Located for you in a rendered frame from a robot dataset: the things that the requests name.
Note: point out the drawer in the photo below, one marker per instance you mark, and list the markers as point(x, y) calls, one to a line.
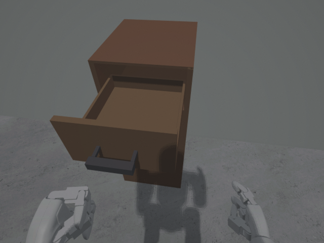
point(129, 113)

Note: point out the left robot hand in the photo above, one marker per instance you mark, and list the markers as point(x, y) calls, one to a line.
point(72, 208)

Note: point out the right robot hand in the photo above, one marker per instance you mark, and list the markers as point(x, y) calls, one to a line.
point(251, 222)

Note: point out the cabinet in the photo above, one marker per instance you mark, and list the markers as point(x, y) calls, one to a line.
point(150, 48)

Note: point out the handle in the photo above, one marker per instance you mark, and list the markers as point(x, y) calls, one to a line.
point(111, 165)

